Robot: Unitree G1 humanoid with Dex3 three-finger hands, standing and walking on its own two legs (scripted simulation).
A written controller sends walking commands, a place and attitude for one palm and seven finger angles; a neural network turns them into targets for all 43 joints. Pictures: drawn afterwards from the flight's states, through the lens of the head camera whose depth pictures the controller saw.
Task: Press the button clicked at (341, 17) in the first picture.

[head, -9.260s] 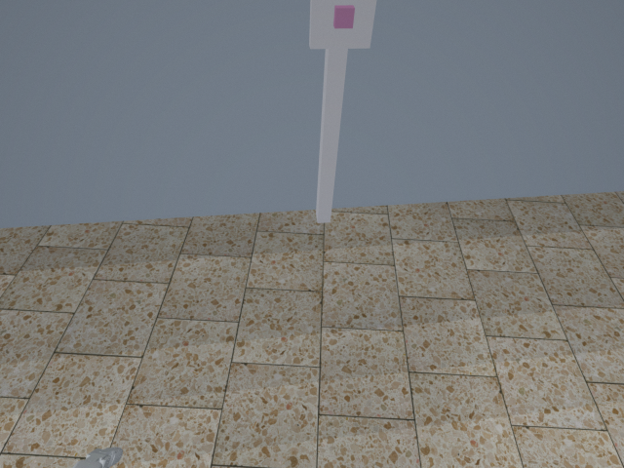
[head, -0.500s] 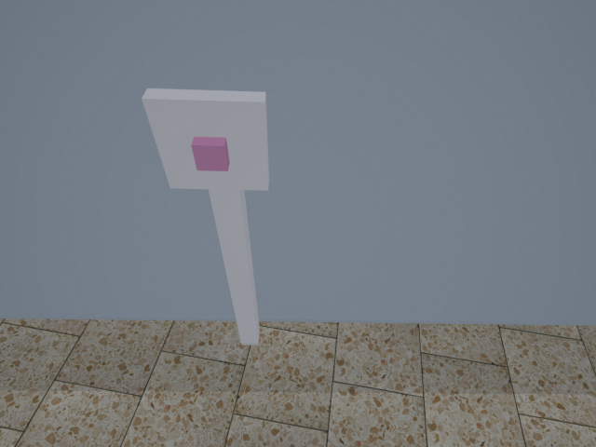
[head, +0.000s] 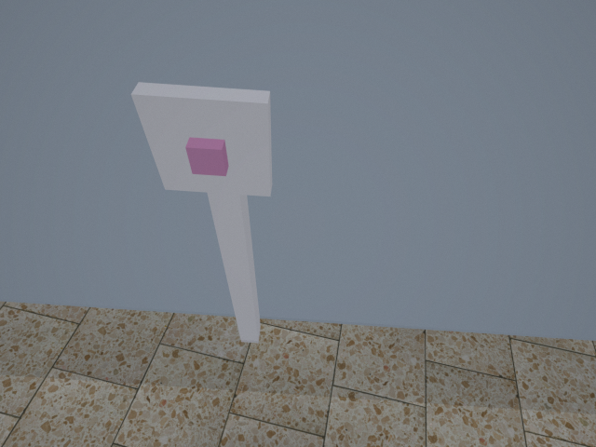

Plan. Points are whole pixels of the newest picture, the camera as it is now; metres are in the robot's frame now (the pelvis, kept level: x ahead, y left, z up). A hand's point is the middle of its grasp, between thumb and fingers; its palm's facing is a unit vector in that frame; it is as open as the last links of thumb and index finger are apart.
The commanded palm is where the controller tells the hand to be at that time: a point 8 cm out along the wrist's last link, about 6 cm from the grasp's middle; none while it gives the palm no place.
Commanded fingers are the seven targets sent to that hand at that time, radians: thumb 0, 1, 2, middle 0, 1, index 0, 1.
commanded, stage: come to a stop and stand still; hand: left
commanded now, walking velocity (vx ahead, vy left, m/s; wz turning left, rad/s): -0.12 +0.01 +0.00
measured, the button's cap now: (208, 155) +0.48 +0.18 +0.11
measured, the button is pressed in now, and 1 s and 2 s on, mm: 0 0 0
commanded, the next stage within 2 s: look again from close up in 0.84 s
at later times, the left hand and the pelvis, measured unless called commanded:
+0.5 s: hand out of the picture +0.02 +0.19 -0.17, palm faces +0.01 -0.97 -0.23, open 7.3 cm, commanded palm none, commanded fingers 0.00 0.90 0.90 -0.20 -0.30 -0.20 -0.30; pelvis -0.05 +0.01 +0.00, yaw -1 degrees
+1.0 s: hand out of the picture -0.09 +0.21 -0.17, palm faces +0.00 -0.98 -0.19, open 7.4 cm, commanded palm none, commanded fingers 0.00 0.90 0.90 -0.20 -0.30 -0.20 -0.30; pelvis -0.07 +0.03 +0.01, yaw -1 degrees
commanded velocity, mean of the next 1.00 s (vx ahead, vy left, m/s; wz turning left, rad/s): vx -0.01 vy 0.00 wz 0.00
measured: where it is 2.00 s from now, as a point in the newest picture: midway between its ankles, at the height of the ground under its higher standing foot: outside the picture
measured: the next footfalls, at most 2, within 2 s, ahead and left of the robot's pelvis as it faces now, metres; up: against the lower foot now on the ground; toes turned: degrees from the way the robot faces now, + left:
none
